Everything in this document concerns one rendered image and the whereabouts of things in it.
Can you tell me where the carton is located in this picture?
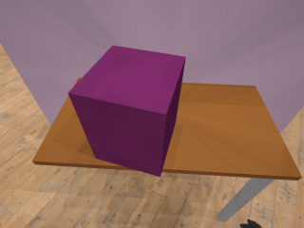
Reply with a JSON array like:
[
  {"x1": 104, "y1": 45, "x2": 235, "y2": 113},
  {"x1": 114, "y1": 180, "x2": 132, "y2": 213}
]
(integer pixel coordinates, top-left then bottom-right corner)
[{"x1": 68, "y1": 46, "x2": 186, "y2": 177}]

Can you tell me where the table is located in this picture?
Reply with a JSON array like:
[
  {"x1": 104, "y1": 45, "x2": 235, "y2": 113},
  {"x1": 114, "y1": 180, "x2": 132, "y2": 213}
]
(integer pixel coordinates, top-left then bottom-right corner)
[{"x1": 32, "y1": 78, "x2": 302, "y2": 221}]

